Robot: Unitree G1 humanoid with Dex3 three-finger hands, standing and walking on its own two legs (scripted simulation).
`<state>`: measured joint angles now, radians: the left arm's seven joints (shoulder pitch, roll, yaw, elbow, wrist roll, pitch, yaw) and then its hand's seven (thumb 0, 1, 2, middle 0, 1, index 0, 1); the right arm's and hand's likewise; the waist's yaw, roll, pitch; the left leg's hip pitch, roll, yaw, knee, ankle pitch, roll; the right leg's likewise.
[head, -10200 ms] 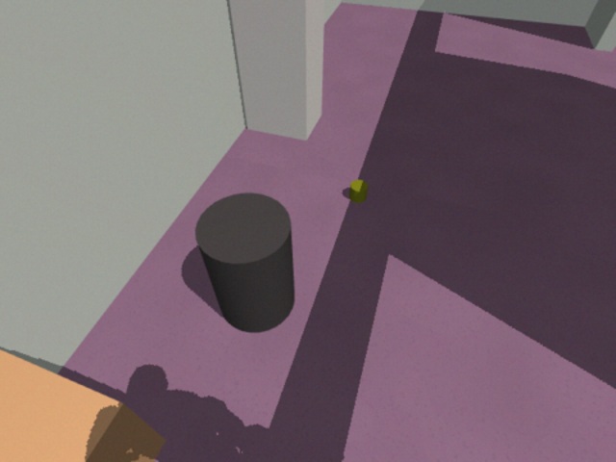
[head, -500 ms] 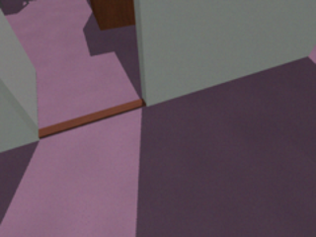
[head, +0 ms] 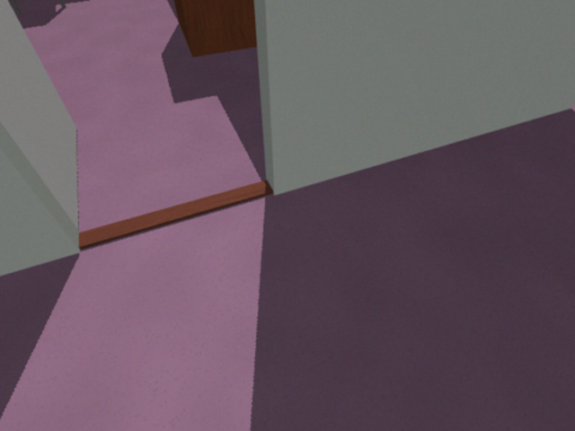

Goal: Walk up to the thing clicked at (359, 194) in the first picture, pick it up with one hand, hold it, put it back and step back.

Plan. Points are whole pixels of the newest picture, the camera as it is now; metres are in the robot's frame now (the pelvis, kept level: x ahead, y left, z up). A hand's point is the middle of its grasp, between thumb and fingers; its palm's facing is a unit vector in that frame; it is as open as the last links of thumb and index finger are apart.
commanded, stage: stand
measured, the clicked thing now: out of the picture -0.60 +1.15 -0.74
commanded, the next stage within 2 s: walk up in 1.46 s
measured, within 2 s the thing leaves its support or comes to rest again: neither
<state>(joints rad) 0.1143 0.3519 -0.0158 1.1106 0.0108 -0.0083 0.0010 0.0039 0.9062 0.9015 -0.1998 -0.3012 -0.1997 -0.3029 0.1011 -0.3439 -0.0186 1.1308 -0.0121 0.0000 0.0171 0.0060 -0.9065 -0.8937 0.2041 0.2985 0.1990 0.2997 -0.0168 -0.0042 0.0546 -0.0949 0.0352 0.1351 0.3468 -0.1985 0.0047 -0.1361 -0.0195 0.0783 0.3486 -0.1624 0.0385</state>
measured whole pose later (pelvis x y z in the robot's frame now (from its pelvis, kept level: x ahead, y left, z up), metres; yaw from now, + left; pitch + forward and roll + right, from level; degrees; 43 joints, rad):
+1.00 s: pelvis +0.01 +0.00 +0.00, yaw +1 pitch -2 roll +0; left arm 0.11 0.35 -0.02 1.11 0.01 -0.01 0.00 0.00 0.91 0.90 -0.20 -0.30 -0.20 -0.30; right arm 0.11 -0.35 -0.01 1.13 -0.01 0.00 0.01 0.01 -0.91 -0.89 0.20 0.30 0.20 0.30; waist -0.01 0.00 0.05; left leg -0.10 0.04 0.11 0.34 -0.20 0.00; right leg -0.13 -0.02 0.06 0.34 -0.17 0.03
